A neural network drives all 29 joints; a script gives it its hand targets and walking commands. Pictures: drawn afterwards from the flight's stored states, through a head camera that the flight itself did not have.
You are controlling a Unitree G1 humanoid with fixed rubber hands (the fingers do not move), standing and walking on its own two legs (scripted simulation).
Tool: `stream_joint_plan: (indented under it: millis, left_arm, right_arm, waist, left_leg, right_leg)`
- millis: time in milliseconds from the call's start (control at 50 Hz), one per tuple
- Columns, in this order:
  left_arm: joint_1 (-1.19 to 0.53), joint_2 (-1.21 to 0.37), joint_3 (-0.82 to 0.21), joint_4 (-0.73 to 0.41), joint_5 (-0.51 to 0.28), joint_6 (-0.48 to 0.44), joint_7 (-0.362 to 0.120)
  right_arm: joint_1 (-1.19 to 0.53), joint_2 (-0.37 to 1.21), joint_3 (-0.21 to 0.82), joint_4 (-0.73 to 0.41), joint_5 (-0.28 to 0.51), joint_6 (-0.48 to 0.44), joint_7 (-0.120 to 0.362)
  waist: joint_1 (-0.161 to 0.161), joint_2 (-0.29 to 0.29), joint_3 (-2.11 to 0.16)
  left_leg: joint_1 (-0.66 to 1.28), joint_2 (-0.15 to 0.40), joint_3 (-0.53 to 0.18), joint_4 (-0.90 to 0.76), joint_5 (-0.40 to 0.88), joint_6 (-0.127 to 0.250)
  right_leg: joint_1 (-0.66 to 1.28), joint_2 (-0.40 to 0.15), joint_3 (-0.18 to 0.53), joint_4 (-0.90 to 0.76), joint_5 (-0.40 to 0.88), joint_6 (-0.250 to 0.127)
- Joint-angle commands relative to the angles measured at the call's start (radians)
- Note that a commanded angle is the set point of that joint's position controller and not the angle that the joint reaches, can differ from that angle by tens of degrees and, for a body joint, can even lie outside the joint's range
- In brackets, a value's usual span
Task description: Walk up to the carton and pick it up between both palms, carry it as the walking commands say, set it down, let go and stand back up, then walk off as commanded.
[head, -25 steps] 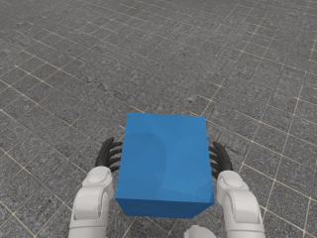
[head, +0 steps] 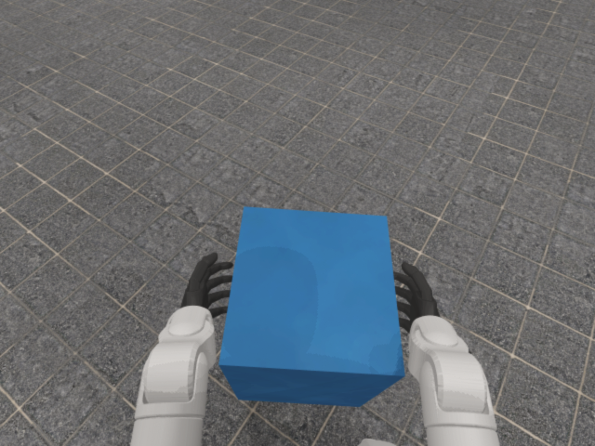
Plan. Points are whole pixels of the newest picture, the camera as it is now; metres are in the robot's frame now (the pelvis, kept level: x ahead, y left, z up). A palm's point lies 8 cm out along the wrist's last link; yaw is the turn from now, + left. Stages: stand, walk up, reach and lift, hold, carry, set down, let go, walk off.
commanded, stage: carry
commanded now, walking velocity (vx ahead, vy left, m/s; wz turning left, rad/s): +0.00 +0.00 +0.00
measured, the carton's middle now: (306, 315) +0.31 +0.01 -0.06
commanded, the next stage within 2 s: none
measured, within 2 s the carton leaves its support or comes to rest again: neither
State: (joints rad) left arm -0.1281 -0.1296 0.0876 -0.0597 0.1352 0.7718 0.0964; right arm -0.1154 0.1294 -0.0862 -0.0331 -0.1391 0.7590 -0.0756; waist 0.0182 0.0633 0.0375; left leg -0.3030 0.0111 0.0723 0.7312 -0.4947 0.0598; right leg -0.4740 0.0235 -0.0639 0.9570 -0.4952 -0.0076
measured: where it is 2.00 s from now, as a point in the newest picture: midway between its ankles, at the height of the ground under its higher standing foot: (332, 182)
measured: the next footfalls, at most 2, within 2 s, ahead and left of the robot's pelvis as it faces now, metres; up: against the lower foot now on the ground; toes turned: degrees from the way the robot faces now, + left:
right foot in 0.08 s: +0.17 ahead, -0.08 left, +0.00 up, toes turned -6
left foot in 0.28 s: +0.16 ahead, +0.09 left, +0.00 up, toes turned +7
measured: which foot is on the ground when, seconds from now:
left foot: down 0.00-0.12, up 0.14-0.26, down 0.28-0.44, up 0.46-0.56, down 0.58-0.78, up 0.80-0.94, down 0.96-1.00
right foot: up 0.00-0.06, down 0.08-0.60, up 0.62-0.74, down 0.76-1.00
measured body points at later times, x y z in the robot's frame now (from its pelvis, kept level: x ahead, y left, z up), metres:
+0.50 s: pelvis +0.26 -0.02 -0.01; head +0.28 -0.02 +0.44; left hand +0.54 +0.14 +0.01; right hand +0.55 -0.15 -0.01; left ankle +0.16 +0.08 -0.68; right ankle +0.13 -0.08 -0.71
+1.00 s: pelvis +0.57 -0.04 -0.03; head +0.63 -0.03 +0.41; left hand +0.85 +0.13 -0.02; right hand +0.87 -0.16 -0.02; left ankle +0.54 +0.06 -0.72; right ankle +0.38 -0.10 -0.68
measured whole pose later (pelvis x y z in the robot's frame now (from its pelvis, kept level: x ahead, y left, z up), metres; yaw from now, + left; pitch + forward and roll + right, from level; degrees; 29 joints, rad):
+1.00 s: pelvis +0.57 -0.04 -0.03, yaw +3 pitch +4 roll +4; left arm -0.07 -0.12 0.09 -0.11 0.14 0.76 0.09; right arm -0.13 0.13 -0.06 -0.03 -0.11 0.78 -0.08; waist 0.00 -0.09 0.05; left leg -0.44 -0.04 0.14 0.89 -0.51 0.05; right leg -0.20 -0.02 -0.08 1.01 -0.61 -0.02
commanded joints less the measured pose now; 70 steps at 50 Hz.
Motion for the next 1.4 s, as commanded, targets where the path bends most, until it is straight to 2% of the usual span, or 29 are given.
stream_joint_plan:
  millis: [0,40,80,140,160,220,280,340,360,420,460,520,540,580,660,720,760,820,920,940,960,980,1080,1120,1160,1200,1240,1280,1380]
  left_arm:
    - [-0.441,-0.791,-0.643,-0.157,-0.252,-0.066,-0.225]
    - [-0.491,-0.807,-0.617,-0.157,-0.234,-0.062,-0.231]
    - [-0.384,-0.766,-0.548,-0.025,-0.17,-0.065,-0.22]
    - [-0.493,-0.781,-0.538,-0.021,-0.133,-0.074,-0.203]
    - [-0.388,-0.809,-0.542,-0.014,-0.124,-0.064,-0.197]
    - [-0.478,-0.819,-0.57,-0.078,-0.158,-0.068,-0.197]
    - [-0.705,-0.82,-0.697,-0.284,-0.254,-0.088,-0.213]
    - [-0.707,-0.814,-0.651,-0.224,-0.244,-0.093,-0.225]
    - [-0.628,-0.852,-0.645,-0.18,-0.252,-0.084,-0.229]
    - [-0.518,-0.838,-0.607,-0.013,-0.24,-0.079,-0.226]
    - [-0.545,-0.823,-0.613,-0.129,-0.248,-0.076,-0.216]
    - [-0.435,-0.774,-0.58,-0.052,-0.199,-0.054,-0.207]
    - [-0.46,-0.78,-0.605,-0.119,-0.213,-0.067,-0.208]
    - [-0.716,-0.758,-0.697,-0.351,-0.32,-0.082,-0.22]
    - [-0.594,-0.749,-0.608,-0.215,-0.222,-0.08,-0.211]
    - [-0.413,-0.786,-0.548,-0.059,-0.198,-0.071,-0.226]
    - [-0.474,-0.815,-0.542,-0.044,-0.2,-0.101,-0.215]
    - [-0.513,-0.811,-0.598,-0.238,-0.237,-0.094,-0.191]
    - [-0.539,-0.745,-0.662,-0.263,-0.237,-0.092,-0.194]
    - [-0.507,-0.755,-0.684,-0.265,-0.246,-0.087,-0.192]
    - [-0.623,-0.729,-0.716,-0.405,-0.296,-0.086,-0.186]
    - [-0.641,-0.711,-0.713,-0.356,-0.316,-0.076,-0.209]
    - [-0.453,-0.759,-0.625,-0.184,-0.264,-0.089,-0.216]
    - [-0.458,-0.729,-0.604,-0.234,-0.27,-0.099,-0.207]
    - [-0.27,-0.745,-0.564,-0.063,-0.215,-0.063,-0.2]
    - [-0.334,-0.706,-0.506,-0.036,-0.176,-0.093,-0.193]
    - [-0.368,-0.741,-0.54,-0.123,-0.163,-0.112,-0.189]
    - [-0.44,-0.764,-0.564,-0.176,-0.174,-0.133,-0.191]
    - [-0.554,-0.818,-0.689,-0.258,-0.213,-0.125,-0.185]
  right_arm:
    - [-0.453,0.772,0.616,-0.247,0.254,-0.063,0.198]
    - [-0.506,0.798,0.649,-0.206,0.256,-0.046,0.202]
    - [-0.555,0.727,0.628,-0.187,0.244,-0.045,0.208]
    - [-0.63,0.76,0.622,-0.122,0.289,-0.052,0.229]
    - [-0.593,0.788,0.648,-0.171,0.317,-0.05,0.237]
    - [-0.533,0.803,0.594,-0.112,0.277,-0.044,0.227]
    - [-0.516,0.844,0.59,-0.108,0.265,-0.068,0.224]
    - [-0.605,0.826,0.597,-0.15,0.252,-0.081,0.2]
    - [-0.638,0.822,0.629,-0.214,0.263,-0.083,0.192]
    - [-0.623,0.786,0.613,-0.178,0.24,-0.072,0.185]
    - [-0.705,0.752,0.647,-0.331,0.287,-0.084,0.181]
    - [-0.562,0.753,0.581,-0.176,0.234,-0.055,0.183]
    - [-0.541,0.781,0.62,-0.183,0.253,-0.056,0.188]
    - [-0.488,0.811,0.605,-0.188,0.278,-0.055,0.182]
    - [-0.559,0.781,0.602,-0.195,0.255,-0.059,0.183]
    - [-0.63,0.77,0.672,-0.268,0.281,-0.069,0.181]
    - [-0.776,0.812,0.738,-0.302,0.328,-0.077,0.203]
    - [-0.739,0.803,0.728,-0.39,0.379,-0.084,0.19]
    - [-0.532,0.758,0.625,-0.225,0.263,-0.075,0.182]
    - [-0.503,0.775,0.652,-0.245,0.282,-0.078,0.184]
    - [-0.451,0.758,0.618,-0.252,0.289,-0.06,0.174]
    - [-0.366,0.739,0.565,-0.168,0.236,-0.057,0.162]
    - [-0.505,0.742,0.626,-0.317,0.255,-0.085,0.163]
    - [-0.659,0.705,0.679,-0.47,0.293,-0.093,0.151]
    - [-0.503,0.681,0.674,-0.37,0.274,-0.059,0.148]
    - [-0.625,0.67,0.707,-0.359,0.3,-0.069,0.174]
    - [-0.61,0.715,0.707,-0.32,0.331,-0.083,0.214]
    - [-0.619,0.79,0.704,-0.222,0.348,-0.094,0.228]
    - [-0.473,0.793,0.614,-0.191,0.28,-0.111,0.217]
  waist:
    - [-0.06,0.055,-0.554]
    - [-0.039,-0.023,-0.535]
    - [0.005,-0.451,-0.612]
    - [0.002,-0.14,-0.382]
    - [0.013,-0.235,-0.33]
    - [-0.03,-0.134,-0.467]
    - [-0.05,0.258,-0.586]
    - [-0.046,0.171,-0.441]
    - [-0.029,0.101,-0.518]
    - [0.0,-0.528,-0.498]
    - [0.013,-0.233,-0.354]
    - [-0.032,-0.166,-0.417]
    - [-0.079,-0.078,-0.519]
    - [-0.087,0.254,-0.567]
    - [-0.057,0.118,-0.313]
    - [-0.017,-0.097,-0.532]
    - [0.002,-0.606,-0.566]
    - [0.017,-0.172,-0.321]
    - [-0.026,-0.069,-0.456]
    - [-0.1,0.049,-0.592]
    - [-0.111,0.301,-0.699]
    - [-0.102,0.413,-0.666]
    - [-0.122,0.063,-0.38]
    - [-0.065,-0.189,-0.339]
    - [-0.013,-0.09,-0.57]
    - [-0.013,-0.507,-0.638]
    - [-0.007,-0.351,-0.66]
    - [0.011,-0.145,-0.498]
    - [0.027,-0.036,-0.521]
  left_leg:
    - [0.549,0.195,-0.217,-0.059,1.629,0.062]
    - [0.245,0.136,-0.069,0.057,1.309,-0.016]
    - [-0.241,-0.055,-0.039,0.48,-0.008,-0.136]
    - [-0.298,-0.008,-0.08,0.32,-0.166,-0.108]
    - [-0.471,-0.014,-0.014,0.194,-0.221,-0.128]
    - [-0.065,-0.006,-0.011,-0.218,0.205,-0.097]
    - [0.5,0.24,-0.26,-0.035,1.782,0.132]
    - [0.625,0.223,-0.18,0.044,1.806,0.078]
    - [0.515,0.185,-0.114,0.122,1.794,0.047]
    - [-0.465,-0.037,0.012,0.415,-0.124,-0.1]
    - [-0.523,-0.077,0.058,0.3,-0.149,-0.057]
    - [-0.087,-0.108,0.129,-0.138,0.269,-0.013]
    - [0.316,-0.01,0.04,-0.136,0.845,0.048]
    - [0.646,0.332,-0.447,-0.07,2.012,0.334]
    - [0.592,0.227,-0.274,-0.019,1.733,0.112]
    - [0.202,0.125,-0.003,0.315,1.311,-0.028]
    - [-0.361,-0.071,-0.039,0.633,-0.109,-0.097]
    - [-0.58,-0.039,-0.006,0.509,-0.197,-0.038]
    - [-0.095,-0.144,0.165,-0.089,0.266,-0.021]
    - [0.348,-0.015,0.017,-0.194,0.948,0.046]
    - [0.746,0.231,-0.303,-0.075,1.869,0.198]
    - [0.837,0.362,-0.534,-0.005,2.128,0.375]
    - [0.883,0.23,-0.445,0.02,1.727,0.175]
    - [0.485,0.139,-0.256,-0.005,1.488,0.094]
    - [0.123,0.082,-0.042,0.198,1.076,-0.01]
    - [-0.206,-0.133,-0.076,0.718,-0.113,-0.101]
    - [-0.3,-0.101,-0.192,0.814,-0.091,-0.096]
    - [-0.381,-0.067,-0.174,0.75,-0.083,-0.064]
    - [-0.702,-0.037,-0.072,0.486,-0.156,-0.028]
  right_leg:
    - [-0.052,0.051,-0.117,-0.256,0.173,-0.021]
    - [0.306,-0.003,-0.037,-0.369,0.634,-0.078]
    - [0.77,-0.34,0.346,-0.312,1.898,-0.285]
    - [0.523,-0.346,0.336,-0.371,1.645,-0.267]
    - [0.698,-0.331,0.332,-0.321,1.785,-0.279]
    - [0.528,-0.254,0.1,-0.245,1.411,-0.152]
    - [0.051,-0.034,-0.026,-0.004,0.174,0.013]
    - [-0.166,0.018,-0.085,-0.301,-0.033,0.021]
    - [0.061,0.017,-0.095,-0.417,0.199,0.009]
    - [0.924,-0.311,0.312,-0.301,2.085,-0.145]
    - [0.824,-0.291,0.262,-0.357,2.028,-0.122]
    - [0.605,-0.182,0.029,-0.098,1.888,-0.032]
    - [0.33,-0.166,-0.033,0.072,1.545,0.037]
    - [-0.139,0.085,0.012,0.448,-0.141,0.098]
    - [-0.351,0.017,-0.014,-0.076,-0.197,0.023]
    - [0.382,-0.021,-0.017,-0.405,0.743,-0.003]
    - [0.867,-0.311,0.401,-0.297,2.167,-0.199]
    - [0.793,-0.291,0.351,-0.347,1.827,-0.189]
    - [0.613,-0.148,0.06,-0.065,1.917,-0.021]
    - [0.351,-0.141,-0.003,0.224,1.637,0.05]
    - [-0.047,0.011,-0.026,0.518,0.441,0.1]
    - [-0.265,0.112,0.072,0.636,-0.2,0.133]
    - [-0.835,0.06,0.033,0.545,-0.419,-0.009]
    - [-0.415,0.061,-0.105,0.0,-0.122,-0.013]
    - [0.396,0.062,-0.101,-0.447,0.576,-0.004]
    - [0.781,-0.283,0.469,-0.337,2.012,-0.171]
    - [0.798,-0.369,0.574,-0.288,1.956,-0.356]
    - [0.681,-0.266,0.496,-0.341,1.654,-0.219]
    - [0.991,-0.266,0.431,-0.288,1.743,-0.236]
